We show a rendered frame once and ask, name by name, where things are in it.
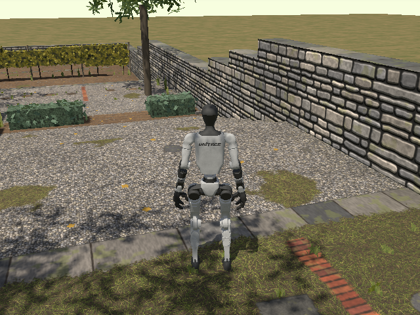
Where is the robot left upper arm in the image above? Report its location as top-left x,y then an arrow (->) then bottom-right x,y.
180,133 -> 196,169

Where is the left robot forearm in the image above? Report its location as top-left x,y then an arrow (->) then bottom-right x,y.
175,160 -> 187,192

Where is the robot right hand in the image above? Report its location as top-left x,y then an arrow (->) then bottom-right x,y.
231,191 -> 247,210

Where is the robot right upper arm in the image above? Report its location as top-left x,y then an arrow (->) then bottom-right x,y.
224,133 -> 240,170

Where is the right robot forearm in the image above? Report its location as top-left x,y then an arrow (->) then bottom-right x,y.
233,160 -> 245,193

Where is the robot left hand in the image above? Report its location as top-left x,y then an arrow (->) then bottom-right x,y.
173,191 -> 188,209

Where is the robot left thigh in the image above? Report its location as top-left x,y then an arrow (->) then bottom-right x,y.
188,183 -> 201,230

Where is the humanoid robot head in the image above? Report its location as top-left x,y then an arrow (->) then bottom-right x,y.
199,104 -> 221,136

